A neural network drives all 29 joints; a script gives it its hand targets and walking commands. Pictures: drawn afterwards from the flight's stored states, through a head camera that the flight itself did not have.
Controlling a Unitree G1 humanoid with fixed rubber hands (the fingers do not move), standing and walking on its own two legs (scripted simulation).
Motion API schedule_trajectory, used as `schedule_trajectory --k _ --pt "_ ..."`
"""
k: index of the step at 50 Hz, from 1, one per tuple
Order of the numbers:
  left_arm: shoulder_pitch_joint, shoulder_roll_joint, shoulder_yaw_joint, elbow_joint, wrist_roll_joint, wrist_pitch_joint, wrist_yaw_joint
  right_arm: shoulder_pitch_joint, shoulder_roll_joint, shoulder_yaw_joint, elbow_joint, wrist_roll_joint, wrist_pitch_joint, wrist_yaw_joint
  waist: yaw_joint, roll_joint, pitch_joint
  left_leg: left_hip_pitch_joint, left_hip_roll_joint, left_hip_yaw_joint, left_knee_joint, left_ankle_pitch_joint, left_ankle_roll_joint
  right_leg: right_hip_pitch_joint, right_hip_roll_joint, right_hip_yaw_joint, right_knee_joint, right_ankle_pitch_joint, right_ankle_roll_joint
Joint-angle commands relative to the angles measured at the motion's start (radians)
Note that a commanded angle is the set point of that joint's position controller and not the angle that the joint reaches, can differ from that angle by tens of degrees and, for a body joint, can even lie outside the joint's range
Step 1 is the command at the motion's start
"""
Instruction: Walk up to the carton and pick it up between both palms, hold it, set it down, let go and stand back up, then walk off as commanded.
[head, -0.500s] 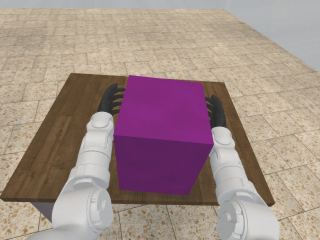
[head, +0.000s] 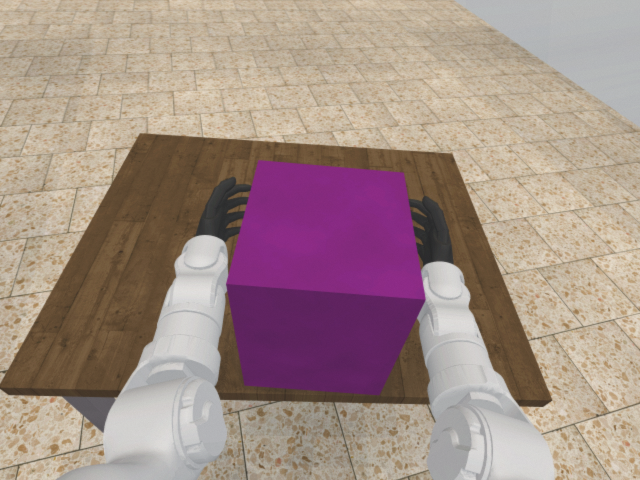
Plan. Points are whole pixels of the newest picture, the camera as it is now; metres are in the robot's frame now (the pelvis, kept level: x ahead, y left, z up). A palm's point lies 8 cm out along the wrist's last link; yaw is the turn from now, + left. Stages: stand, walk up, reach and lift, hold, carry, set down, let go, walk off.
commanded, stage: set down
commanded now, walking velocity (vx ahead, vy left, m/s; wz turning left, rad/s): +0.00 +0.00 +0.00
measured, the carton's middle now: (321, 282) +0.38 +0.01 +0.03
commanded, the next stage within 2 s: none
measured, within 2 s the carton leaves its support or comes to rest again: rests again in 0.36 s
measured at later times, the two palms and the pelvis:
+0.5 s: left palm (215, 245) +0.41 +0.16 +0.07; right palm (429, 269) +0.38 -0.14 +0.07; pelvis +0.00 +0.00 +0.00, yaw -1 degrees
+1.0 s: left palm (214, 248) +0.40 +0.16 +0.07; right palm (429, 270) +0.38 -0.14 +0.07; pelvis +0.00 +0.00 +0.00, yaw +0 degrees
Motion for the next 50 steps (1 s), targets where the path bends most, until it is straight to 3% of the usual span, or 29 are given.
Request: schedule_trajectory --k 1,4,7,8,11,14,15,17,23,26,31,32,33,34,35,39,44,46,47,50 --pt "-0.612 -0.535 -0.268 -0.081 -0.019 -0.075 -0.104 -0.61 0.511 0.282 -0.09 -0.038 -0.105 0.131 -0.009 0.084 -0.544 0.135 0.004 0.074 0.005 0.289 -0.066 0.184 0.026 -0.068 0.052 0.348 0.029" --pt "-0.578 -0.51 -0.226 -0.019 0.001 -0.07 -0.108 -0.625 0.489 0.251 -0.089 -0.053 -0.112 0.133 0.001 0.078 -0.473 0.121 0.003 0.086 -0.01 0.234 -0.057 0.163 0.024 -0.065 0.038 0.277 0.029" --pt "-0.604 -0.517 -0.226 -0.029 0.002 -0.09 -0.102 -0.616 0.499 0.233 -0.083 -0.074 -0.12 0.139 -0.004 0.076 -0.507 0.124 0.005 0.084 -0.011 0.217 -0.056 0.153 0.028 -0.072 0.038 0.248 0.031" --pt "-0.606 -0.515 -0.212 -0.022 0.001 -0.093 -0.102 -0.616 0.507 0.24 -0.081 -0.081 -0.119 0.141 0.012 0.063 -0.506 0.123 0.004 0.095 -0.011 0.216 -0.053 0.147 0.026 -0.072 0.036 0.244 0.032" --pt "-0.595 -0.522 -0.222 -0.03 0.007 -0.114 -0.095 -0.602 0.522 0.244 -0.083 -0.1 -0.138 0.143 0.014 0.076 -0.563 0.12 0.005 0.09 0.003 0.271 -0.057 0.17 0.022 -0.07 0.057 0.316 0.032" --pt "-0.593 -0.525 -0.229 -0.019 0.007 -0.125 -0.09 -0.597 0.504 0.228 -0.069 -0.104 -0.153 0.144 -0.004 0.072 -0.553 0.144 0.011 0.087 0.017 0.294 -0.061 0.128 0.033 -0.074 0.049 0.292 0.026" --pt "-0.591 -0.52 -0.205 -0.008 0.021 -0.132 -0.09 -0.597 0.509 0.22 -0.06 -0.113 -0.151 0.144 0.016 0.071 -0.541 0.124 0.009 0.089 0.006 0.27 -0.056 0.134 0.027 -0.071 0.043 0.273 0.026" --pt "-0.585 -0.518 -0.209 -0.004 0.03 -0.133 -0.087 -0.577 0.501 0.209 -0.04 -0.122 -0.152 0.144 0.001 0.079 -0.516 0.136 0.015 0.091 0.005 0.276 -0.061 0.12 0.03 -0.077 0.041 0.262 0.023" --pt "-0.536 -0.525 -0.209 0.007 0.04 -0.165 -0.077 -0.558 0.531 0.234 -0.05 -0.131 -0.192 0.138 0.033 0.071 -0.588 0.127 0.016 0.093 0.024 0.345 -0.059 0.136 0.028 -0.074 0.054 0.339 0.024" --pt "-0.527 -0.517 -0.21 0.014 0.043 -0.168 -0.081 -0.538 0.52 0.219 -0.014 -0.134 -0.191 0.135 0.016 0.09 -0.512 0.115 0.015 0.09 0.019 0.338 -0.064 0.14 0.028 -0.071 0.052 0.328 0.024" --pt "-0.508 -0.513 -0.207 0.029 0.05 -0.183 -0.089 -0.502 0.53 0.227 0.006 -0.141 -0.198 0.125 0.006 0.066 -0.485 0.061 0.012 0.091 0.007 0.298 -0.056 0.187 0.02 -0.067 0.068 0.381 0.034" --pt "-0.494 -0.516 -0.195 0.034 0.048 -0.181 -0.092 -0.514 0.528 0.229 -0.014 -0.136 -0.205 0.125 0.018 0.066 -0.496 0.057 0.008 0.086 0.004 0.295 -0.049 0.179 0.021 -0.069 0.062 0.366 0.034" --pt "-0.502 -0.508 -0.192 0.033 0.048 -0.187 -0.093 -0.495 0.529 0.209 0.002 -0.138 -0.201 0.124 0.002 0.055 -0.475 0.049 0.009 0.091 -0.001 0.275 -0.049 0.182 0.02 -0.065 0.057 0.355 0.036" --pt "-0.474 -0.491 -0.175 0.047 0.062 -0.188 -0.095 -0.491 0.532 0.235 -0.01 -0.135 -0.2 0.125 0.026 0.05 -0.475 0.037 0.008 0.093 -0.004 0.267 -0.042 0.194 0.015 -0.056 0.062 0.369 0.036" --pt "-0.48 -0.494 -0.168 0.052 0.07 -0.184 -0.099 -0.497 0.526 0.214 0.006 -0.142 -0.197 0.124 0.014 0.038 -0.441 0.023 0.005 0.095 -0.014 0.247 -0.04 0.19 0.016 -0.061 0.057 0.355 0.04" --pt "-0.474 -0.48 -0.155 0.05 0.073 -0.192 -0.103 -0.461 0.534 0.218 0.015 -0.152 -0.193 0.123 0.022 0.045 -0.423 0.001 0.002 0.1 -0.03 0.202 -0.034 0.211 0.005 -0.053 0.058 0.333 0.044" --pt "-0.456 -0.482 -0.161 0.038 0.081 -0.192 -0.102 -0.428 0.53 0.185 0.037 -0.161 -0.195 0.12 0.006 0.06 -0.417 0.033 0.011 0.1 -0.026 0.21 -0.038 0.159 0.011 -0.062 0.038 0.278 0.036" --pt "-0.435 -0.478 -0.139 0.047 0.089 -0.19 -0.103 -0.427 0.533 0.2 0.015 -0.165 -0.196 0.121 0.024 0.049 -0.411 0.027 0.006 0.101 -0.029 0.212 -0.035 0.177 0.009 -0.055 0.042 0.288 0.037" --pt "-0.441 -0.48 -0.15 0.044 0.083 -0.188 -0.106 -0.431 0.528 0.2 0.028 -0.16 -0.193 0.122 0.011 0.044 -0.397 0.04 0.006 0.098 -0.028 0.213 -0.036 0.162 0.014 -0.063 0.041 0.273 0.04" --pt "-0.443 -0.47 -0.129 0.052 0.101 -0.192 -0.103 -0.433 0.518 0.181 0.034 -0.173 -0.19 0.128 0.017 0.053 -0.391 0.037 0.008 0.093 -0.031 0.21 -0.031 0.139 0.015 -0.063 0.037 0.244 0.034"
